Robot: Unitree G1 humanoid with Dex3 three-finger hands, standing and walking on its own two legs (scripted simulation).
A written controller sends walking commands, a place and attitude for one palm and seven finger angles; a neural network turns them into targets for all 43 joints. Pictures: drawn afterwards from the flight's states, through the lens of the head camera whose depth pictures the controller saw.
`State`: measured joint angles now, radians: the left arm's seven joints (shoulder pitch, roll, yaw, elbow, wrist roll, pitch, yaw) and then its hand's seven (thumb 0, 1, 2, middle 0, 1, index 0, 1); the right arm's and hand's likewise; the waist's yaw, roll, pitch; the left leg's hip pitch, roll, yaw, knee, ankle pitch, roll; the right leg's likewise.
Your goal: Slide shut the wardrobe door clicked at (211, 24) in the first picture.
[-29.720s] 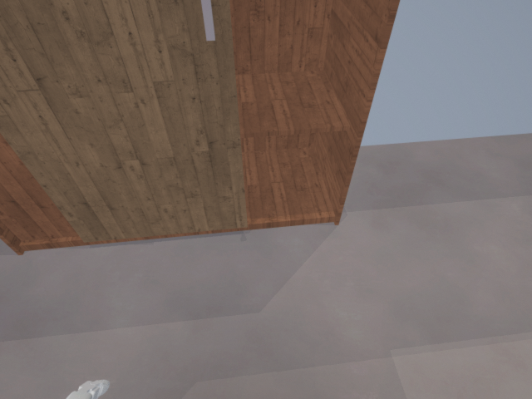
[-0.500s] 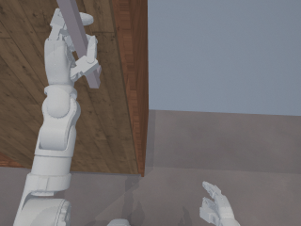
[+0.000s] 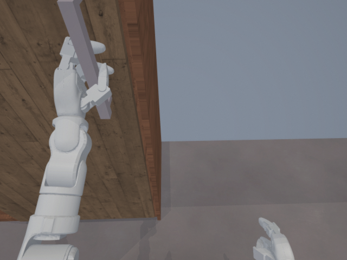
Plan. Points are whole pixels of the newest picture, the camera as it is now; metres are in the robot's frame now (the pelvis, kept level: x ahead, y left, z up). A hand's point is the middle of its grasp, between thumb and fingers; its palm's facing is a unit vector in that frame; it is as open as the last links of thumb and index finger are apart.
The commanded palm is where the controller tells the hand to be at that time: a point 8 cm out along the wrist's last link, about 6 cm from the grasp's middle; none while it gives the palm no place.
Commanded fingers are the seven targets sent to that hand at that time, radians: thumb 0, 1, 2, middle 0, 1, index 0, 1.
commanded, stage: stop walking and hold the door there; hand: left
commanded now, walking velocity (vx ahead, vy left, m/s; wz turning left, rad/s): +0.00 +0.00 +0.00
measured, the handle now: (93, 64) +0.41 +0.18 +0.25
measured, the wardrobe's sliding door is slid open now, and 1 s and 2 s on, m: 0.01 0.01 0.01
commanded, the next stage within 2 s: loosen the grip on the handle in 0.18 s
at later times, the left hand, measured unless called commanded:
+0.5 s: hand (102, 83) +0.37 +0.16 +0.24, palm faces +0.19 -0.98 -0.07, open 8.0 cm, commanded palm +0.34 +0.19 +0.22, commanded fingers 0.00 -0.55 0.20 -0.42 -1.37 -0.42 -1.37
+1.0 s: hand (106, 88) +0.37 +0.15 +0.23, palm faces +0.18 -0.98 -0.07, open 14.9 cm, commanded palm +0.33 +0.20 +0.22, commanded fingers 0.00 -0.55 0.20 -0.25 -1.15 -0.25 -1.15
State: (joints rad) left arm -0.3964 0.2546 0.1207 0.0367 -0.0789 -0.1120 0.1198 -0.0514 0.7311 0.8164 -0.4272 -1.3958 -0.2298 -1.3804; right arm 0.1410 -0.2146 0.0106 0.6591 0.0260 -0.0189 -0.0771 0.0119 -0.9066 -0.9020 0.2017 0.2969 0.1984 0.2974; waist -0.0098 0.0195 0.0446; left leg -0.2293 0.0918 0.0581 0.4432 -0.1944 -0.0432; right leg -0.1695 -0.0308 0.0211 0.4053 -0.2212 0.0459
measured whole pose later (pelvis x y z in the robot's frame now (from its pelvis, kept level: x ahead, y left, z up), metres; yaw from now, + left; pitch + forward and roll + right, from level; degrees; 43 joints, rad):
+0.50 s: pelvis -0.01 -0.01 +0.00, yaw +3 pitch -3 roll +0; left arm -0.61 0.22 0.13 0.40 -0.05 -0.16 0.07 -0.04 0.33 0.63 -0.56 -1.40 -0.37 -1.40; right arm 0.23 -0.17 0.01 0.76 0.02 -0.17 -0.04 0.01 -0.90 -0.90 0.21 0.30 0.20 0.30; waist 0.02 -0.01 0.00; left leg -0.24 0.07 0.01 0.46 -0.18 -0.05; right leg -0.19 -0.05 -0.02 0.50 -0.27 0.03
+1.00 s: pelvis +0.02 -0.03 -0.01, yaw +3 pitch -1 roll +0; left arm -0.40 0.23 0.18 0.15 -0.13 -0.21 0.00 -0.01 -0.55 0.21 -0.45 -1.24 -0.19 -1.17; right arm 0.25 -0.24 -0.04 0.78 0.01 -0.18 -0.05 0.01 -0.91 -0.90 0.20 0.30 0.20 0.30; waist 0.01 0.03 0.00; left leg -0.23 0.09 0.01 0.48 -0.23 -0.07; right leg -0.18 -0.03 -0.03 0.51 -0.32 0.01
